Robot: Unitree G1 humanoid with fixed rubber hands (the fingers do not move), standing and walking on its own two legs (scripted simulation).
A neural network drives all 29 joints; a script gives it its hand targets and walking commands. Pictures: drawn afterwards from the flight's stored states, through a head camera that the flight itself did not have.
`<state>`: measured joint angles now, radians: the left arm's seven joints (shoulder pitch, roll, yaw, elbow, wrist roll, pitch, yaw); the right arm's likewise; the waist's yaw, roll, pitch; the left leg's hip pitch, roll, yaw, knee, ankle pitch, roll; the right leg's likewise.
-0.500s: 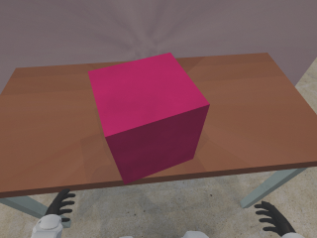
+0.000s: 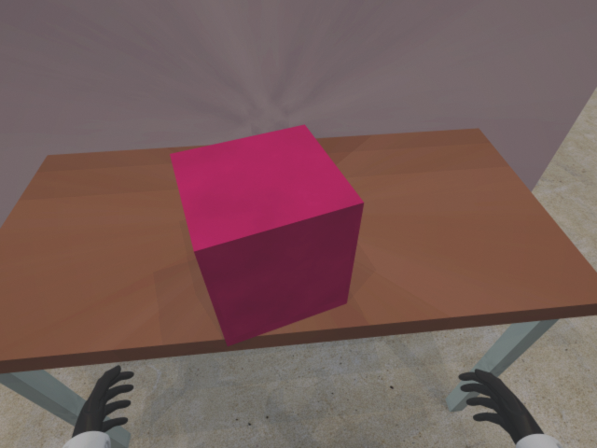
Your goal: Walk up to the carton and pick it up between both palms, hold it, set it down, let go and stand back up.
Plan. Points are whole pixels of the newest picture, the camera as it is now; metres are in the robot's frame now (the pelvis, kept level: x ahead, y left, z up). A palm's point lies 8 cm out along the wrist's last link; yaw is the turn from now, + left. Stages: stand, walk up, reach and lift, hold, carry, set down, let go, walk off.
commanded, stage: reach and lift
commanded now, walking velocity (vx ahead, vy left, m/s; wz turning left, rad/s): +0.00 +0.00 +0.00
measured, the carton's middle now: (266, 235) +0.41 +0.05 +0.06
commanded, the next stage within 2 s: none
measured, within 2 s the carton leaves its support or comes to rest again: neither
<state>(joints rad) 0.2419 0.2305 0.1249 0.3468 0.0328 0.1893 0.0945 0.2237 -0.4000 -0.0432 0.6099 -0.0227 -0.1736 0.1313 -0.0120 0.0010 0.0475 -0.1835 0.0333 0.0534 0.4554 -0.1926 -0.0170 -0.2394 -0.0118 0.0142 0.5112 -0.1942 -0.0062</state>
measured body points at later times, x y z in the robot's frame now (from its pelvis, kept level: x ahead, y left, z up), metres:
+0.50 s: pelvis -0.03 +0.02 +0.00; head -0.06 +0.02 +0.45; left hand +0.18 +0.25 +0.02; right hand +0.16 -0.27 +0.01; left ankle +0.02 +0.13 -0.74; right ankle -0.05 -0.06 -0.74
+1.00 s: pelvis -0.04 +0.01 +0.00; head -0.08 +0.02 +0.45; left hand +0.16 +0.22 +0.06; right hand +0.17 -0.26 +0.05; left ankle +0.02 +0.13 -0.74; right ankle -0.05 -0.06 -0.74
